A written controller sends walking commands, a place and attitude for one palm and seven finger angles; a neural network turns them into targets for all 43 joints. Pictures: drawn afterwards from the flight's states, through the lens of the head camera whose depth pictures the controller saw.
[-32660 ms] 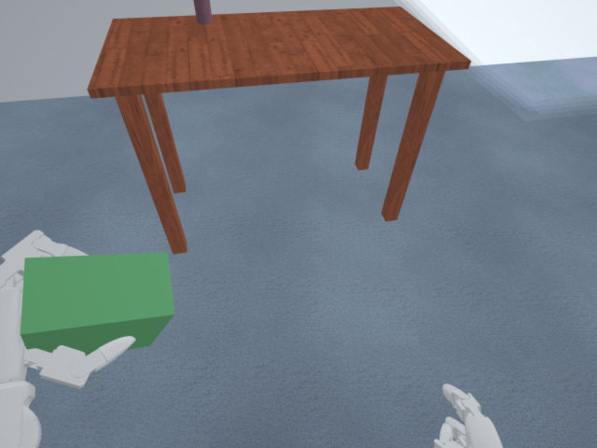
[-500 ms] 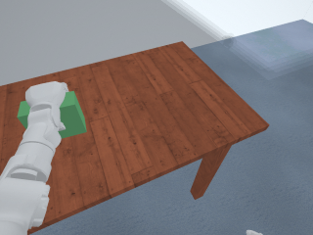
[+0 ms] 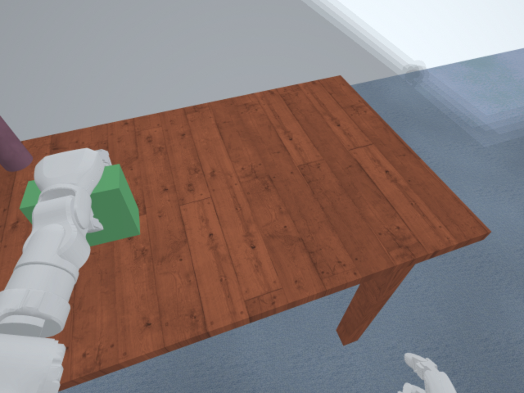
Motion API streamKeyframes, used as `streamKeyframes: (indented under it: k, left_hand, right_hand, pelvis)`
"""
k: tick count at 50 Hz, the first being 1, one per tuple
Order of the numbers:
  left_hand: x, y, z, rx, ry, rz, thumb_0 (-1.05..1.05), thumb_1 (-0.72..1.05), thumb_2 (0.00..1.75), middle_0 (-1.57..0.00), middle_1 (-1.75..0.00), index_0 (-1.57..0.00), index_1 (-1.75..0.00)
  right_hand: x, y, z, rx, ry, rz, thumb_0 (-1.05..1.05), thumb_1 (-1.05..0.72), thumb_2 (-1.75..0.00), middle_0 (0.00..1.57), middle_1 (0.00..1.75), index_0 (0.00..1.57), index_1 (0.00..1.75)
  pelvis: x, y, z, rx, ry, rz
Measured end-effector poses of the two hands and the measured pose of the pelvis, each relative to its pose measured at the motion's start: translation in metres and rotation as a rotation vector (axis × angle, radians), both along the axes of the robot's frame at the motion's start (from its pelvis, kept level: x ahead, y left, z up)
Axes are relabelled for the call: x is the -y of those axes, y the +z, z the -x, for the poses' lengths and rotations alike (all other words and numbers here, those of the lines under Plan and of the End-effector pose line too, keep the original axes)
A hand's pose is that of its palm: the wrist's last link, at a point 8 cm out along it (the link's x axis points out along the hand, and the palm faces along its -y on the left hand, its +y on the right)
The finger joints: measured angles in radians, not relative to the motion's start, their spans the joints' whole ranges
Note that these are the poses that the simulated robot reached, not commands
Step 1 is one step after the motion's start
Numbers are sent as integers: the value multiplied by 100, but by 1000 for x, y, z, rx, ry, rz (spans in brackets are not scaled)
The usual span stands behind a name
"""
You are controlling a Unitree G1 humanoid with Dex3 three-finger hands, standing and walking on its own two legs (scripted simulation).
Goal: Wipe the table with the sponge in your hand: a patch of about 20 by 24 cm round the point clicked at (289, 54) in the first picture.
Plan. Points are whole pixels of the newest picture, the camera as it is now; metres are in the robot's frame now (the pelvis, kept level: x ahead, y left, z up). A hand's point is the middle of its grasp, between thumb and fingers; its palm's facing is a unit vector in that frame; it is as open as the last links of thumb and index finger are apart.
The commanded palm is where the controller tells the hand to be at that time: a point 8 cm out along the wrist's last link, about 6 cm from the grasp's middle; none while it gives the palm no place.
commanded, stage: wipe back along the first lane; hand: left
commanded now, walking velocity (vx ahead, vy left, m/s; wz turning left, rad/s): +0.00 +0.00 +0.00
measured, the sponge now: (91, 216) +0.36 +0.33 +0.04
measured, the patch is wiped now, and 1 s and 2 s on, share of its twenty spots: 1.00 1.00 1.00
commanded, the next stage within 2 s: lift the sponge slowly off the table in 1.66 s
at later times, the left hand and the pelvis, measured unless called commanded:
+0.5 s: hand (83, 224) +0.32 +0.30 +0.08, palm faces -0.02 -0.04 -1.00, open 10.1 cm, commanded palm +0.29 +0.30 +0.12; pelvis -0.01 -0.01 +0.00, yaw +0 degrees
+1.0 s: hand (89, 241) +0.30 +0.28 +0.08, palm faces -0.01 -0.03 -1.00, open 10.1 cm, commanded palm +0.26 +0.27 +0.11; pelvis -0.02 -0.02 +0.00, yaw -1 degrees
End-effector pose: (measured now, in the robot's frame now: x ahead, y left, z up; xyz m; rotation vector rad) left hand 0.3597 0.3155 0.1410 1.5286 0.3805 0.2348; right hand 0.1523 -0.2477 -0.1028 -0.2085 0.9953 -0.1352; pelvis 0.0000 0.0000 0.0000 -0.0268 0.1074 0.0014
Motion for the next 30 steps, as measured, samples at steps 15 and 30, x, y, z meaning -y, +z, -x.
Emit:
streamKeyframes:
  k: [15,30]
  left_hand:
    - [9,-2,22,42,-5,-2,0,-50,108,-70,-136,-72,-133]
    - [22,-4,66,61,27,-5,0,-49,108,-69,-137,-71,-134]
  right_hand:
    - [7,-6,6,-18,3,-24,1,-91,-90,20,30,20,30]
    - [14,5,-1,68,25,-29,1,-91,-90,20,30,20,30]
  pelvis:
    - [6,0,-1,2,-5,-1]
    - [17,0,15,52,-2,-8]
